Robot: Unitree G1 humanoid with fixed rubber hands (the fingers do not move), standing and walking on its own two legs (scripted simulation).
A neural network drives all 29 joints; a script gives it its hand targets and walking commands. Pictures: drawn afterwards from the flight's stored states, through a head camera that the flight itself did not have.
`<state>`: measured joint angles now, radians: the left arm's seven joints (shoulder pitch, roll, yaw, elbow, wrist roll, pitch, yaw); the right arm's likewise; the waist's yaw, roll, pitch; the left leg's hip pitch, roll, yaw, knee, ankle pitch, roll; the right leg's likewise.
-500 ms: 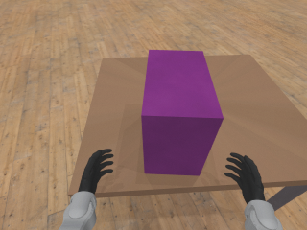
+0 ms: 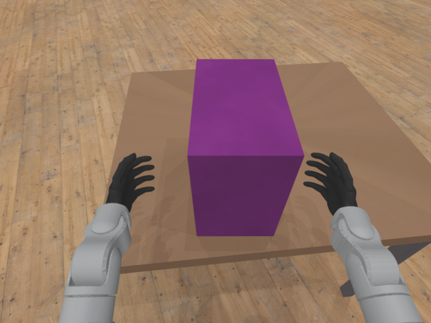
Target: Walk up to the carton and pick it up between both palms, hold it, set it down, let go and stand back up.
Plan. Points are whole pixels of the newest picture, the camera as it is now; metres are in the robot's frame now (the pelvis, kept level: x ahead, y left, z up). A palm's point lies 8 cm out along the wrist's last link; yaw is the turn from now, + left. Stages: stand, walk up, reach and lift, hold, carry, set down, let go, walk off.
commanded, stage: reach and lift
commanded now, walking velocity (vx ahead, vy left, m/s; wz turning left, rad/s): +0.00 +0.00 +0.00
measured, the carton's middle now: (235, 148) +0.48 +0.00 +0.05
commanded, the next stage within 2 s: none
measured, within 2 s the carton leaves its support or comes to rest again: neither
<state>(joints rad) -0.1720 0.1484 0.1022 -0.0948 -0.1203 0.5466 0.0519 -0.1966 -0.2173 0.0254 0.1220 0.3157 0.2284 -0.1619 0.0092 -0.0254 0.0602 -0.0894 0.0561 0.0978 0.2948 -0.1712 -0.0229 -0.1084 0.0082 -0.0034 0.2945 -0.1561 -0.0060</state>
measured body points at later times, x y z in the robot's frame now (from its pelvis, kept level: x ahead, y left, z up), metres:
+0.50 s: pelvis +0.00 -0.01 +0.00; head +0.01 +0.01 +0.45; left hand +0.39 +0.20 +0.14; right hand +0.40 -0.18 +0.14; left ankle -0.01 +0.13 -0.75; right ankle +0.00 -0.11 -0.75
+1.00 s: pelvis -0.01 +0.00 +0.00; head +0.02 +0.01 +0.45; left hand +0.45 +0.21 +0.20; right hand +0.46 -0.17 +0.20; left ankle -0.01 +0.13 -0.75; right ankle +0.00 -0.11 -0.75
